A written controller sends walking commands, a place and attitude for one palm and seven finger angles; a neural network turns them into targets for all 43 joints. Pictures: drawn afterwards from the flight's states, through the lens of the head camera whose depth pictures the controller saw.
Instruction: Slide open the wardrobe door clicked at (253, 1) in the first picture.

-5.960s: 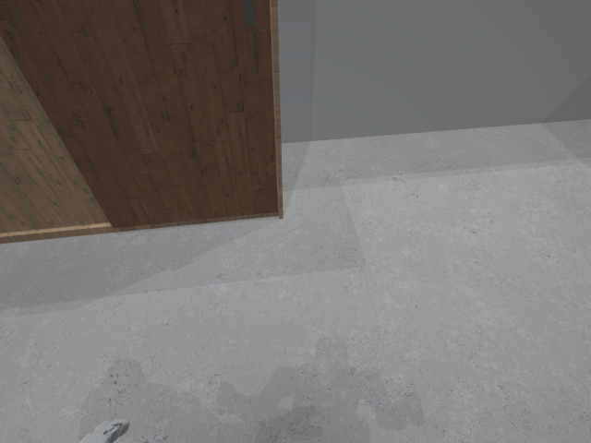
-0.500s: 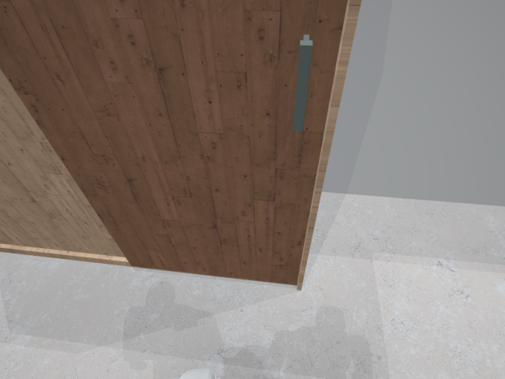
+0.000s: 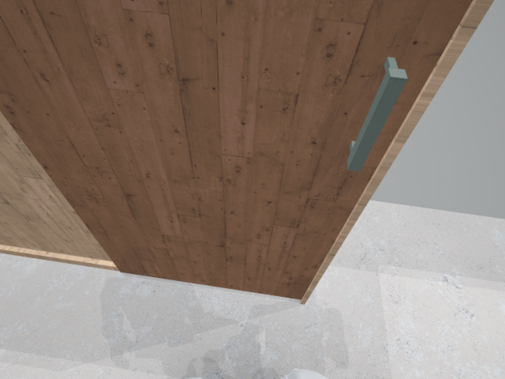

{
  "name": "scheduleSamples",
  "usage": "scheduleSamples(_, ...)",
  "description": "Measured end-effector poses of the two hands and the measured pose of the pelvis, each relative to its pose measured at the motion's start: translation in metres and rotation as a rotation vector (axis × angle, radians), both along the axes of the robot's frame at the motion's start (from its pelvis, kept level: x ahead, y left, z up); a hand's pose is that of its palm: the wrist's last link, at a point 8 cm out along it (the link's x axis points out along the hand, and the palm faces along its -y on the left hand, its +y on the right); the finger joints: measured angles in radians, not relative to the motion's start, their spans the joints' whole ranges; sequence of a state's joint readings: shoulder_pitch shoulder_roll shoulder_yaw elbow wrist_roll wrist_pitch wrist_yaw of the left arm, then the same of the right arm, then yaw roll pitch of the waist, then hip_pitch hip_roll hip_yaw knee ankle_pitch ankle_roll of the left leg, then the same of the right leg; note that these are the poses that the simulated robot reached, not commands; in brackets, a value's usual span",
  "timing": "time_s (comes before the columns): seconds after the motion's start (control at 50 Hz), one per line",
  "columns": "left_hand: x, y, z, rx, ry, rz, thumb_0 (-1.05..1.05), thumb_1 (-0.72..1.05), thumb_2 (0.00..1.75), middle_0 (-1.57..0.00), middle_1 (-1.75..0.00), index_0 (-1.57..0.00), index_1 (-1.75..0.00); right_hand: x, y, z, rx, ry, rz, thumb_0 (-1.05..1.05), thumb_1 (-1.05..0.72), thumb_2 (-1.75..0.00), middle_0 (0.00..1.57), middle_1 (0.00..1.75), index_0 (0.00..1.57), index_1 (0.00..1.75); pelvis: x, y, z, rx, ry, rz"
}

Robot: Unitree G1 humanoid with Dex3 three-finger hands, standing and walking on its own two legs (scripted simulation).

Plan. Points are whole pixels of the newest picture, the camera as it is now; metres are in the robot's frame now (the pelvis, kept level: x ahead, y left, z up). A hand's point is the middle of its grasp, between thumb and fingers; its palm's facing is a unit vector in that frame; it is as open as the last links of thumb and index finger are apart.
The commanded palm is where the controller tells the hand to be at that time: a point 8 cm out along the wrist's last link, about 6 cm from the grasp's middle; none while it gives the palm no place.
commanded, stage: come to a stop and stand still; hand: right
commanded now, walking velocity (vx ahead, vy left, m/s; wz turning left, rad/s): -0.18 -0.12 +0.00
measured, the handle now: (370, 118) +0.45 -0.14 +0.18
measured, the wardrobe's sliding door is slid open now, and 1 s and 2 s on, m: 0.00 0.00 0.00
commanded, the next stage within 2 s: look again from close up in 1.48 s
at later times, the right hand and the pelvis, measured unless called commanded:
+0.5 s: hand out of the picture -0.02 -0.28 -0.18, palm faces +0.07 +0.98 -0.19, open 7.4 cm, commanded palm none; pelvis -0.03 -0.08 +0.01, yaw +0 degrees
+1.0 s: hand out of the picture -0.12 -0.22 -0.18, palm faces +0.02 +0.99 -0.14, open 7.4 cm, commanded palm none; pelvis -0.09 -0.07 +0.00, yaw +1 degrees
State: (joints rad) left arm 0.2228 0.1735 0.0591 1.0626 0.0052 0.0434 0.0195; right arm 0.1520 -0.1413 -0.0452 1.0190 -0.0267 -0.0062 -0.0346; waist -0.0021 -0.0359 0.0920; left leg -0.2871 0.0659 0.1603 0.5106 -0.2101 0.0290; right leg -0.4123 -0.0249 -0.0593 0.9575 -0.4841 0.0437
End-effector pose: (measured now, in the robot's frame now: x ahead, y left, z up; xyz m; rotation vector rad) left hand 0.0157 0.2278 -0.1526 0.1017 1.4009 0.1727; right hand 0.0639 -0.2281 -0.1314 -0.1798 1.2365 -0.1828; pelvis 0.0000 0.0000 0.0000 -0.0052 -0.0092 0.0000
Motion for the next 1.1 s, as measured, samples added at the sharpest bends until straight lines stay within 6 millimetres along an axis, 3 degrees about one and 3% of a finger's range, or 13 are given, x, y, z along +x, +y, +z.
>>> scheduleSamples(0.08,0.042,-0.003,0.007,0.027,-0.087,-0.045,0.00,0.92,0.90,-0.20,-0.30,-0.20,-0.30,-0.011,-0.012,-0.005,0.007,0.025,-0.024,0.00,-0.93,-0.89,0.20,0.30,0.20,0.30,-0.004,-0.010,-0.001,0.006,0.000,-0.005)
scheduleSamples(0.16,0.070,-0.015,0.017,0.064,-0.172,-0.087,0.00,0.92,0.90,-0.20,-0.30,-0.20,-0.30,-0.024,-0.033,-0.017,0.025,0.039,-0.044,0.00,-0.92,-0.89,0.20,0.30,0.20,0.30,-0.009,-0.027,-0.005,0.018,0.002,-0.014)
scheduleSamples(0.22,0.077,-0.029,0.023,0.099,-0.223,-0.112,0.00,0.91,0.90,-0.20,-0.30,-0.20,-0.30,-0.033,-0.052,-0.032,0.048,0.045,-0.061,0.01,-0.91,-0.89,0.20,0.30,0.20,0.30,-0.013,-0.043,-0.013,0.029,-0.002,-0.020)
scheduleSamples(0.28,0.071,-0.046,0.033,0.112,-0.228,-0.132,0.00,0.91,0.90,-0.20,-0.30,-0.20,-0.30,-0.044,-0.067,-0.034,0.060,0.066,-0.074,0.01,-0.91,-0.89,0.20,0.30,0.20,0.30,-0.017,-0.055,-0.008,0.030,-0.012,-0.012)
scheduleSamples(0.44,0.037,-0.082,0.042,0.095,-0.205,-0.097,0.00,0.91,0.89,-0.20,-0.30,-0.20,-0.30,-0.080,-0.094,-0.020,0.059,0.127,-0.071,0.01,-0.91,-0.89,0.20,0.30,0.20,0.30,-0.029,-0.079,0.007,0.036,0.003,0.000)
scheduleSamples(0.58,-0.009,-0.087,0.033,0.081,-0.163,-0.025,-0.01,0.93,0.89,-0.21,-0.30,-0.20,-0.30,-0.106,-0.099,-0.014,0.044,0.180,-0.039,0.01,-0.91,-0.89,0.20,0.30,0.20,0.30,-0.042,-0.089,0.008,0.021,-0.003,0.014)
scheduleSamples(0.7,-0.065,-0.086,0.016,0.038,-0.072,0.018,0.00,0.92,0.89,-0.21,-0.30,-0.20,-0.30,-0.119,-0.089,-0.011,0.031,0.154,-0.018,0.01,-0.91,-0.89,0.20,0.30,0.20,0.30,-0.059,-0.086,0.004,-0.011,-0.014,0.022)
scheduleSamples(0.8,-0.109,-0.090,0.007,-0.010,0.006,0.035,0.00,0.92,0.90,-0.20,-0.30,-0.20,-0.30,-0.144,-0.074,-0.004,0.034,0.152,-0.026,0.01,-0.91,-0.89,0.20,0.30,0.20,0.30,-0.072,-0.082,0.007,0.004,-0.031,0.009)
scheduleSamples(0.9,-0.146,-0.097,0.005,-0.030,0.061,0.060,0.00,0.91,0.90,-0.20,-0.30,-0.20,-0.30,-0.170,-0.060,-0.013,0.062,0.190,-0.030,0.01,-0.91,-0.89,0.20,0.30,0.20,0.30,-0.081,-0.077,0.004,0.020,-0.050,0.009)
scheduleSamples(1.02,-0.181,-0.105,0.010,-0.026,0.131,0.082,0.00,0.91,0.90,-0.20,-0.30,-0.20,-0.30,-0.185,-0.044,-0.022,0.114,0.221,-0.027,0.01,-0.91,-0.89,0.20,0.30,0.20,0.30,-0.090,-0.074,0.002,0.019,-0.044,0.009)
scheduleSamples(1.1,-0.190,-0.106,0.012,-0.031,0.165,0.063,0.00,0.91,0.90,-0.20,-0.30,-0.20,-0.30,-0.201,-0.036,-0.018,0.126,0.230,-0.053,0.01,-0.91,-0.89,0.20,0.30,0.20,0.30,-0.098,-0.074,0.005,0.012,-0.026,0.002)
